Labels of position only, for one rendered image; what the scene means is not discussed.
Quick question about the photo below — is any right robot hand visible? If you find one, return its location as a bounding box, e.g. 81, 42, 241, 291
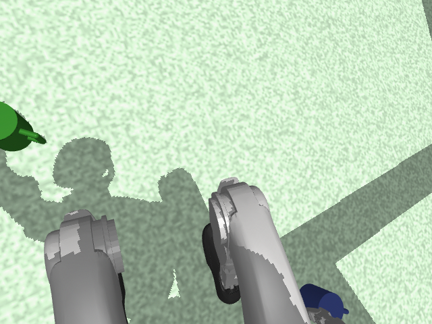
306, 307, 345, 324

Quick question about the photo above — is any right robot foot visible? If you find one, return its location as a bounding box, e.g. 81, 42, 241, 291
202, 223, 240, 304

